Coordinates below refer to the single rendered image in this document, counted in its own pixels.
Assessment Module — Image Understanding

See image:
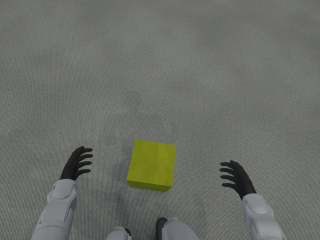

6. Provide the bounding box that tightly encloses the robot left hand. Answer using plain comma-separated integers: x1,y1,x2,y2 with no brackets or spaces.
60,146,93,181

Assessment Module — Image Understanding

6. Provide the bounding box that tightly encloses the left robot forearm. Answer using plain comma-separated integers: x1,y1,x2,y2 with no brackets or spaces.
31,179,77,240

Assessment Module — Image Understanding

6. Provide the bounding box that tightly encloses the right robot forearm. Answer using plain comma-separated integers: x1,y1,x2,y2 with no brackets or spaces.
241,193,287,240

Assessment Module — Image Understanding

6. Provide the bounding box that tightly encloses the right robot foot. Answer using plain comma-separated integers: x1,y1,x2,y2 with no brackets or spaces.
156,217,168,240

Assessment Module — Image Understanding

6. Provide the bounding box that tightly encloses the robot right hand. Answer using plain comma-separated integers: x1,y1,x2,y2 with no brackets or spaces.
219,160,257,200

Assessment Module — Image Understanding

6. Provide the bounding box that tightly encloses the robot left shin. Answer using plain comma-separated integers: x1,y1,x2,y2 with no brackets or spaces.
113,226,127,233

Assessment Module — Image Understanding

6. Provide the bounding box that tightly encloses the carton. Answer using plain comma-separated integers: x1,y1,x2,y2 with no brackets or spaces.
127,139,176,192

